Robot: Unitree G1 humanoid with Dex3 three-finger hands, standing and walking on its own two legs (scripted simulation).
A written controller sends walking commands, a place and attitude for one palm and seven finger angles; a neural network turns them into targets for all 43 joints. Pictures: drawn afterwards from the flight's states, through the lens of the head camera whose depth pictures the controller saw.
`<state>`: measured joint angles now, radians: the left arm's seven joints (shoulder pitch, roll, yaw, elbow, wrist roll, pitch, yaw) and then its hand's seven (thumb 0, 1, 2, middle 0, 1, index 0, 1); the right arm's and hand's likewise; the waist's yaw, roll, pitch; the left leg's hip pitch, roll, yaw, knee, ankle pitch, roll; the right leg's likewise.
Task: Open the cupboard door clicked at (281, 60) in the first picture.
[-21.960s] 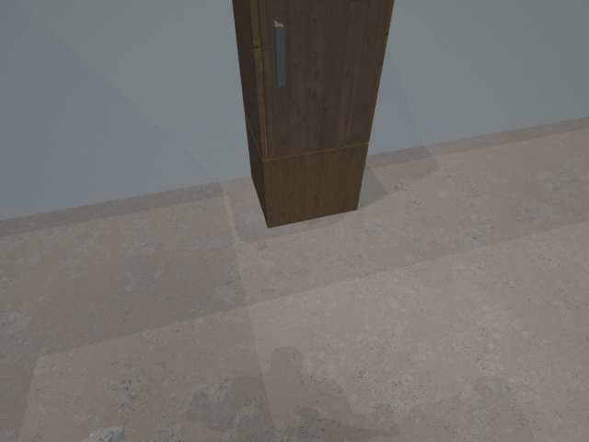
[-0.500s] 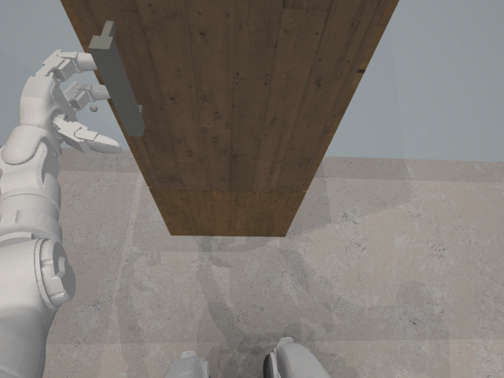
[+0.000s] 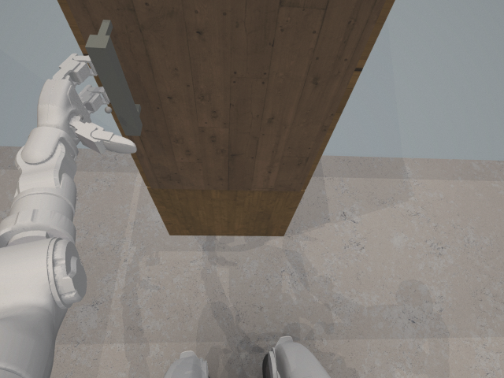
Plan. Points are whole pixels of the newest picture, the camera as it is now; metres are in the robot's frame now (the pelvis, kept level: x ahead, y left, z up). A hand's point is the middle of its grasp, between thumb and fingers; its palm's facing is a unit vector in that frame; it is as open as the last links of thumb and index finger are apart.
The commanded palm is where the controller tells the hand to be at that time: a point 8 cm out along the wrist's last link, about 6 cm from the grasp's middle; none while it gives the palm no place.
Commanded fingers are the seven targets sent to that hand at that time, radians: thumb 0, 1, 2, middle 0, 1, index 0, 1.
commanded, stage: slide the fingers in behind the handle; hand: left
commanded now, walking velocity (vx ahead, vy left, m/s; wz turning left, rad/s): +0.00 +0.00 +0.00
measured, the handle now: (121, 83) +0.56 +0.16 +0.10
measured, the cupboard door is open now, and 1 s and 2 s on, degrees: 0 0 19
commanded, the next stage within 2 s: close the thumb around the handle in 0.52 s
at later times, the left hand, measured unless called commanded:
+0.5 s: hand (110, 111) +0.49 +0.17 +0.10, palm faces -0.08 -1.00 -0.02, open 14.0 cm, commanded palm +0.47 +0.21 +0.10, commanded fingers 0.00 -0.50 0.30 -0.30 -1.20 -0.30 -1.20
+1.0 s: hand (120, 108) +0.50 +0.16 +0.10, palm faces -0.09 -1.00 -0.01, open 9.9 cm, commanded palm +0.48 +0.21 +0.10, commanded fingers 0.00 0.62 0.78 -0.38 -1.32 -0.38 -1.32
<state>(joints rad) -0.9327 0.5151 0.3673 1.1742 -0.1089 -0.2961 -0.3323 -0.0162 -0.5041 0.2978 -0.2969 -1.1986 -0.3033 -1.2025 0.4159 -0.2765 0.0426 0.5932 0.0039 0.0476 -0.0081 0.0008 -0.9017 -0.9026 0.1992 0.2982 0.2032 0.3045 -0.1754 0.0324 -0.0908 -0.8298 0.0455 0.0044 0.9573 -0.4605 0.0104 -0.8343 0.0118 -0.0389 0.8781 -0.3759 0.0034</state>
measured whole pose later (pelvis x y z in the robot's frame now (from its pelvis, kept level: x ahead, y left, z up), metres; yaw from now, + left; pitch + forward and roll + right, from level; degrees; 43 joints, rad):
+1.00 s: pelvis +0.00 +0.00 +0.00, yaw +0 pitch +19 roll -2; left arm -0.92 0.45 0.34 1.15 -0.11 -0.34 -0.28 -0.01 0.09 0.55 -0.34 -1.26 -0.35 -1.27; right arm 0.42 -0.27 0.03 0.61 0.00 0.03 0.00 0.00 -0.90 -0.90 0.20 0.30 0.20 0.30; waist -0.16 0.04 -0.09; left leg -0.82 0.04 0.01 0.96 -0.46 0.01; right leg -0.83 0.01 -0.03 0.89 -0.38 0.00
